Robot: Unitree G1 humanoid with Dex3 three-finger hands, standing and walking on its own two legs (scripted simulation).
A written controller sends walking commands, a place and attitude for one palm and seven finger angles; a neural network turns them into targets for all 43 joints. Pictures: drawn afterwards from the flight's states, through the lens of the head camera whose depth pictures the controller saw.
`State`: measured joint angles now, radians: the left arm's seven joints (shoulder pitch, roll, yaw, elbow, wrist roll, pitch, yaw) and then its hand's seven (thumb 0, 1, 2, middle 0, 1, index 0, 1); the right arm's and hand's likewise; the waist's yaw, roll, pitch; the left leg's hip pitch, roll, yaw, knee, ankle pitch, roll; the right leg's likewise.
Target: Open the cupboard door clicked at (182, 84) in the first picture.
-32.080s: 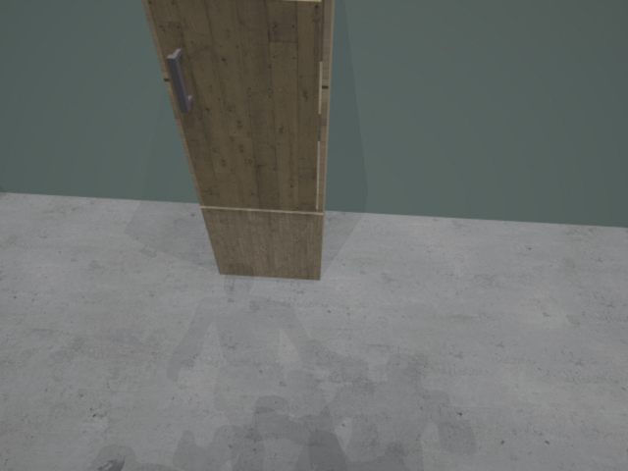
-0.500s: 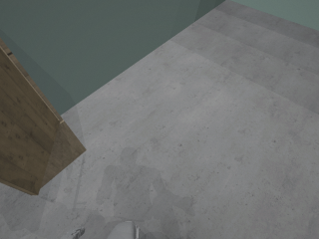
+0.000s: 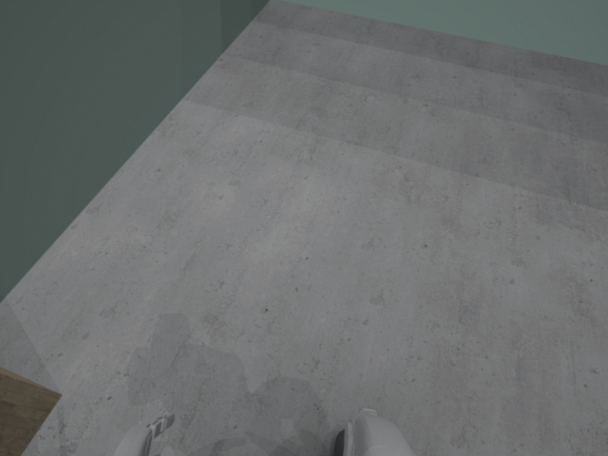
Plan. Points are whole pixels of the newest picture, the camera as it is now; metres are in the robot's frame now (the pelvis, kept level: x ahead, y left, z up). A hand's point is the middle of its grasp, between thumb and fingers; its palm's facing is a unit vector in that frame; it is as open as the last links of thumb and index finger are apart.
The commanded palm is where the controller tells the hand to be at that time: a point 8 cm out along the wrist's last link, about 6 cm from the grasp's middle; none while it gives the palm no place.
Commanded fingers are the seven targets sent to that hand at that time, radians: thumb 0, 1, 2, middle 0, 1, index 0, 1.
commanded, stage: walk to a spot facing it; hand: left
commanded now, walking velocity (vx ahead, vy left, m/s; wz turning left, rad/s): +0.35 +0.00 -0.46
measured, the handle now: out of the picture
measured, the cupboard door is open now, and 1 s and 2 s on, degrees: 44 44 44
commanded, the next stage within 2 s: turn to face it in 0.94 s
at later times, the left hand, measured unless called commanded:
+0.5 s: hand (222, 373) +0.25 +0.14 -0.17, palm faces -0.08 -0.98 -0.20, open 7.3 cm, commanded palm none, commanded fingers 0.00 0.90 0.90 -0.20 -0.30 -0.20 -0.30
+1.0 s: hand (300, 179) +0.67 +0.01 -0.16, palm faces -0.40 -0.89 -0.24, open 7.4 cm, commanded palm none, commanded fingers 0.00 0.90 0.90 -0.20 -0.30 -0.20 -0.30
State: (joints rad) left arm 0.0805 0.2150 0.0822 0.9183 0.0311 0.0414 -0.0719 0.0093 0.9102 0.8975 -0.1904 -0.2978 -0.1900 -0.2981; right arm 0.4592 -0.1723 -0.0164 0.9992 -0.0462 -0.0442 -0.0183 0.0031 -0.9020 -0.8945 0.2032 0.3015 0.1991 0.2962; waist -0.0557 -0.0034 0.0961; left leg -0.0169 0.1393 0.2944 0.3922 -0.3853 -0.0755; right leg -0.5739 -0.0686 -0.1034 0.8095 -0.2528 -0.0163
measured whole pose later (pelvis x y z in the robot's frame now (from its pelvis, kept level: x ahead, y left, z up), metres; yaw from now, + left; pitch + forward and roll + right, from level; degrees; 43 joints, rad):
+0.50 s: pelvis +0.24 -0.05 +0.00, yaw -10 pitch +1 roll +0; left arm 0.34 0.18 0.05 1.05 0.02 -0.06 -0.01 0.00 0.92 0.90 -0.20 -0.30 -0.20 -0.30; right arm 0.07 -0.18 -0.04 0.93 -0.02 -0.02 0.03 0.00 -0.91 -0.90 0.20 0.30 0.20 0.30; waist 0.03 0.00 0.06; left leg -0.53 0.08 0.08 0.71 -0.22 -0.03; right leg 0.02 0.07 0.00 0.34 -0.38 -0.08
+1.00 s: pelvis +0.48 -0.13 -0.01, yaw -22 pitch +2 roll +1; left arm 0.10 0.23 0.07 0.97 0.03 -0.03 -0.04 0.01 0.92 0.90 -0.19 -0.30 -0.19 -0.30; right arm 0.48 -0.20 -0.03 1.11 -0.03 -0.03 0.00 0.00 -0.92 -0.89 0.20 0.30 0.20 0.30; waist -0.05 0.01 0.08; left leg -0.04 0.14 0.26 0.55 -0.46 -0.07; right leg -0.42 -0.05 -0.13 0.61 -0.21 -0.07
